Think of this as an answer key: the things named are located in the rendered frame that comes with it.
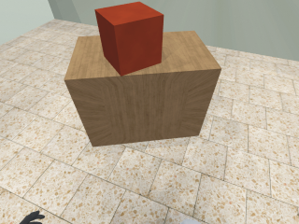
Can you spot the robot left hand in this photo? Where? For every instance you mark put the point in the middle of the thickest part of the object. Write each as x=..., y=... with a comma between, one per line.
x=32, y=216

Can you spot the pedestal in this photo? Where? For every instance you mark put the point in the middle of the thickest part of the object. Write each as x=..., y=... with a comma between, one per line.
x=165, y=101

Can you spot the carton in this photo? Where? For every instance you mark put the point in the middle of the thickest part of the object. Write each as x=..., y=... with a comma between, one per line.
x=131, y=36

